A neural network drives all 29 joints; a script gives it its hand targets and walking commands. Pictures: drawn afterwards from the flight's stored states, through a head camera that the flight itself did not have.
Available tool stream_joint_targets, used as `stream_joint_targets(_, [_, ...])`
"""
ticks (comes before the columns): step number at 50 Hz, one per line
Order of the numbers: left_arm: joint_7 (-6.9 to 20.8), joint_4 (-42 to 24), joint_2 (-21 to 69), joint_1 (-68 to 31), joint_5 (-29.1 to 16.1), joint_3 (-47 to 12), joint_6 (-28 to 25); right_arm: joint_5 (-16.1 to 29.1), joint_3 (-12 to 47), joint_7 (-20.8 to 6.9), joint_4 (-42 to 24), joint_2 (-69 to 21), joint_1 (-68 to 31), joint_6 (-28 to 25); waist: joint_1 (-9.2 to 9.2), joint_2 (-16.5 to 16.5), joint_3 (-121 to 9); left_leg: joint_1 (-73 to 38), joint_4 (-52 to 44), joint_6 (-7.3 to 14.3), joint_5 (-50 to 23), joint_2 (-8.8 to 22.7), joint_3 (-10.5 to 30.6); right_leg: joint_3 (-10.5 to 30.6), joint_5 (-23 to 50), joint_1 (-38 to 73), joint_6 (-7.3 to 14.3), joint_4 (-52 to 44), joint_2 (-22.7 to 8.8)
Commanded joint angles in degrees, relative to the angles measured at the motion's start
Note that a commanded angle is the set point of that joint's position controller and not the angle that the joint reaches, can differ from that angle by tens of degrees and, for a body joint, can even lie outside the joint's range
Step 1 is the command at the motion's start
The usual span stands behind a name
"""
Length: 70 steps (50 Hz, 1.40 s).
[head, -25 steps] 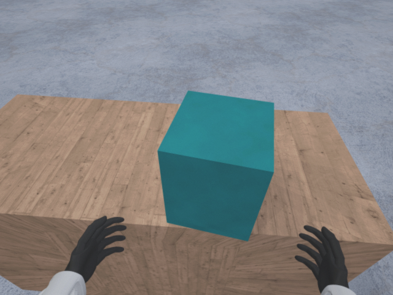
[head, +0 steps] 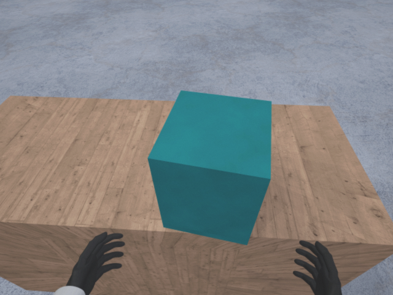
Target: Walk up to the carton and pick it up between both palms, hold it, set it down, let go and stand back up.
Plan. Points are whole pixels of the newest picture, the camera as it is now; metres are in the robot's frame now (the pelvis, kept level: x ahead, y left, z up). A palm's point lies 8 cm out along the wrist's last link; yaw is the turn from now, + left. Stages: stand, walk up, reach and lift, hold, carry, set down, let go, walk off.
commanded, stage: set down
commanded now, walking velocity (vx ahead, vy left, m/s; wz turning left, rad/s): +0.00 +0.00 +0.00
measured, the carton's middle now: (214, 168) +0.39 +0.01 +0.05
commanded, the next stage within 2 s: let go in 1.14 s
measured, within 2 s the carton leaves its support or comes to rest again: neither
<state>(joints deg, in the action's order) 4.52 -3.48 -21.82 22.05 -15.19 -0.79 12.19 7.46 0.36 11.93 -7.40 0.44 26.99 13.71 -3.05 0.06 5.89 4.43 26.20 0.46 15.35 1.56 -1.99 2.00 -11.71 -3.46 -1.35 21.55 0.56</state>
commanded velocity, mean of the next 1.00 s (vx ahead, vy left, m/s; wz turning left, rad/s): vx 0.00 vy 0.00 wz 0.00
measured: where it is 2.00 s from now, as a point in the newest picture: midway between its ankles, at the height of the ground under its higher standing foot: outside the picture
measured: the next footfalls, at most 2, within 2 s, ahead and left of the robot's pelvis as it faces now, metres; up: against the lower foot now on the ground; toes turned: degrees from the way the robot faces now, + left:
none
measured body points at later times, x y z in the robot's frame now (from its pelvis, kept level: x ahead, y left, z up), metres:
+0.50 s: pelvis +0.01 +0.00 +0.00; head +0.00 +0.02 +0.45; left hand +0.16 +0.23 -0.04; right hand +0.17 -0.19 -0.04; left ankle +0.00 +0.11 -0.74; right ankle +0.01 -0.14 -0.74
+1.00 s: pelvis -0.01 -0.01 +0.00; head -0.01 +0.00 +0.45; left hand +0.16 +0.21 -0.07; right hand +0.16 -0.22 -0.07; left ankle +0.00 +0.11 -0.74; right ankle +0.01 -0.14 -0.74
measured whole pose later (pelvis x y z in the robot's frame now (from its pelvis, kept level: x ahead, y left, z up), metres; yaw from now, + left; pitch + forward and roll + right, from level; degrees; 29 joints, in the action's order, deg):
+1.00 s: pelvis -0.01 -0.01 +0.00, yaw +0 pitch -6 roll +0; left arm -0.2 21.4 -14.1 13.9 -5.9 -3.0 9.9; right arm 0.3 -3.5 1.9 28.7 4.8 14.7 -2.6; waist -1.9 -0.8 5.4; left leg 5.3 25.0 -0.6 13.9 1.8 -1.8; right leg 1.9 -11.9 -5.7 -0.4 23.4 0.8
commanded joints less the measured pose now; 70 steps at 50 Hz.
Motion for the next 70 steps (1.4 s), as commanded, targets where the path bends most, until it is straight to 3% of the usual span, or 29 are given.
stream_joint_targets(1, [-0.4,-11.4,-8.9,-2.8,1.1,5.9,-4.7,-0.5,-0.9,-0.9,-12.9,3.2,-1.9,-6.8,0.02,3.8,-5.9,4.3,-6.9,-2.5,-15.6,0.1,0.0,1.5,9.9,3.4,2.9,-3.9,-0.1])
stream_joint_targets(4, [-0.6,-9.9,-7.5,-3.1,2.2,5.1,-5.4,-0.8,-1.6,-1.9,-8.9,4.1,-2.8,-8.4,0.17,4.7,-6.1,3.2,-7.0,-3.3,-17.9,0.4,0.4,1.1,10.6,3.4,3.0,-3.9,0.5])
stream_joint_targets(6, [-0.6,-10.5,-7.9,-2.7,2.0,5.1,-6.3,-0.7,-1.7,-2.0,-9.9,3.5,-2.5,-9.9,0.21,3.5,-6.4,3.0,-6.7,-3.1,-18.8,0.2,0.2,1.4,11.4,3.7,2.6,-4.4,0.4])
stream_joint_targets(7, [-1.2,-9.6,-6.4,-2.3,3.1,4.6,-6.2,-1.1,-2.2,-2.8,-6.3,5.1,-2.7,-10.3,-0.19,5.7,-5.6,2.2,-6.8,-3.8,-20.4,0.5,0.6,0.9,11.1,2.3,3.3,-4.0,1.1])
stream_joint_targets(8, [-1.0,-9.5,-6.5,-2.1,2.9,4.5,-6.5,-0.8,-1.9,-2.8,-6.5,4.7,-2.6,-11.1,0.15,4.9,-6.0,1.6,-6.3,-3.7,-21.8,0.2,0.3,1.0,12.2,2.4,2.9,-4.3,0.9])
stream_joint_targets(9, [-1.6,-8.5,-5.7,-2.6,3.9,4.5,-6.4,-1.0,-2.4,-3.7,-3.7,5.6,-3.7,-11.4,-0.17,7.0,-5.9,1.2,-6.8,-4.2,-21.7,0.4,0.5,0.5,11.1,1.7,3.2,-4.1,1.3])
stream_joint_targets(12, [-1.7,-8.6,-5.6,-2.5,3.8,3.8,-7.3,-1.3,-2.9,-3.9,-2.6,5.5,-3.4,-13.7,0.56,5.8,-6.8,0.1,-5.9,-4.2,-23.3,0.2,0.4,0.7,11.8,1.6,2.8,-4.9,1.1])
stream_joint_targets(13, [-1.9,-7.0,-3.9,-1.7,4.8,3.4,-7.0,-1.0,-3.0,-4.6,1.0,6.5,-3.1,-14.1,0.53,7.4,-5.7,-0.9,-6.3,-4.6,-24.3,0.2,0.6,0.3,11.6,0.4,3.0,-4.8,1.6])
stream_joint_targets(14, [-1.6,-7.5,-4.9,-1.9,3.8,3.3,-7.3,-1.1,-2.8,-4.4,-1.5,5.3,-3.3,-15.4,0.96,5.8,-6.7,-1.0,-5.7,-4.5,-25.3,0.0,0.3,0.7,12.9,1.5,2.6,-5.4,1.2])
stream_joint_targets(19, [-2.4,-3.0,-2.8,-3.5,6.2,2.7,-7.0,-2.5,-4.0,-5.8,6.3,7.7,-5.6,-17.1,0.92,6.8,-5.1,-0.3,-6.8,-4.7,-22.6,0.3,0.5,0.0,10.2,0.4,2.9,-5.2,1.8])
stream_joint_targets(20, [-2.2,-4.1,-4.0,-4.0,5.3,2.8,-7.0,-2.2,-3.4,-5.4,4.2,6.8,-5.8,-17.5,0.99,5.6,-5.8,-0.3,-6.6,-4.5,-22.9,0.0,-0.1,0.4,11.0,1.1,2.3,-5.4,1.3])
stream_joint_targets(23, [-2.5,-1.3,-3.5,-5.6,5.6,2.9,-7.1,-2.9,-3.8,-5.9,6.8,7.0,-7.7,-17.9,0.75,3.9,-5.5,1.4,-7.4,-4.0,-18.9,0.0,-0.5,0.3,8.8,1.4,2.2,-5.2,1.5])
stream_joint_targets(27, [-3.4,1.4,-2.2,-7.5,6.6,2.5,-6.5,-3.8,-4.7,-6.7,11.4,8.3,-9.9,-18.2,0.58,4.3,-5.1,1.3,-8.0,-4.0,-17.1,0.3,-0.6,-0.5,7.5,0.3,2.1,-4.7,1.8])
stream_joint_targets(30, [-3.1,2.6,-3.0,-8.1,5.8,2.5,-6.7,-4.0,-3.8,-6.3,10.1,7.0,-10.2,-18.6,0.47,1.8,-5.9,2.1,-8.3,-3.2,-14.7,0.2,-1.4,0.2,7.6,1.5,1.5,-4.9,1.1])
stream_joint_targets(38, [-4.2,9.5,-0.5,-12.1,8.5,1.1,-5.2,-5.8,-5.5,-8.6,19.1,10.0,-15.6,-18.3,0.87,4.3,-4.2,4.4,-10.2,-3.0,-5.9,0.7,-0.5,-1.1,1.9,-0.7,2.0,-3.5,1.6])
stream_joint_targets(42, [-4.8,10.5,-1.0,-13.5,8.5,1.2,-5.4,-6.5,-5.7,-9.2,20.6,9.5,-17.0,-19.2,1.15,3.0,-5.9,4.2,-9.3,-2.7,-6.2,0.5,-0.7,-1.2,2.9,-0.7,1.4,-3.1,1.2])
stream_joint_targets(43, [-4.7,10.8,-1.2,-14.0,8.0,1.0,-5.6,-6.5,-5.5,-9.1,19.6,9.0,-17.4,-19.5,1.50,1.5,-6.0,4.2,-8.7,-2.5,-6.6,0.0,-1.2,-0.9,3.4,-1.1,1.1,-3.5,0.9])
stream_joint_targets(46, [-5.5,13.2,-0.5,-15.4,9.8,1.5,-5.6,-7.3,-6.0,-10.1,25.1,10.0,-18.8,-19.8,1.38,3.1,-5.6,3.9,-8.5,-2.6,-6.3,0.1,-1.0,-1.3,2.2,-2.8,1.5,-2.9,0.9])
stream_joint_targets(49, [-5.1,14.0,-1.8,-15.2,9.7,2.3,-6.0,-7.4,-4.9,-9.8,24.1,8.9,-18.4,-20.8,1.29,0.8,-6.5,3.3,-7.5,-2.0,-7.7,-0.8,-1.8,-0.7,4.4,-1.5,0.9,-3.4,0.1])
stream_joint_targets(52, [-5.4,16.2,-1.0,-15.5,11.2,2.5,-6.1,-7.6,-5.0,-10.3,29.0,10.1,-18.8,-21.4,1.32,2.5,-6.7,2.1,-7.1,-2.2,-8.8,-0.8,-1.6,-1.1,4.5,-2.3,1.1,-2.8,0.3])
stream_joint_targets(61, [-5.3,19.0,-0.1,-14.9,12.7,2.7,-6.1,-7.9,-5.0,-11.0,35.1,12.1,-20.8,-24.6,1.14,2.3,-9.2,0.6,-5.7,-2.5,-13.0,-1.1,-1.8,-2.2,8.8,-2.6,0.7,-2.3,0.8])
stream_joint_targets(66, [-4.9,19.6,-0.3,-15.5,12.8,3.1,-6.6,-8.3,-5.0,-11.1,37.2,12.5,-21.1,-26.2,1.67,-0.1,-8.3,0.6,-5.4,-2.0,-13.4,-1.2,-1.7,-2.4,10.4,-2.5,0.3,-2.5,0.6])
stream_joint_targets(70, [-5.3,20.1,0.3,-15.8,13.6,3.1,-6.6,-8.1,-5.6,-11.9,39.7,13.4,-22.3,-27.1,1.23,1.1,-8.8,-0.4,-5.5,-2.2,-12.7,-0.9,-1.6,-2.9,8.4,-4.0,0.8,-2.7,1.0])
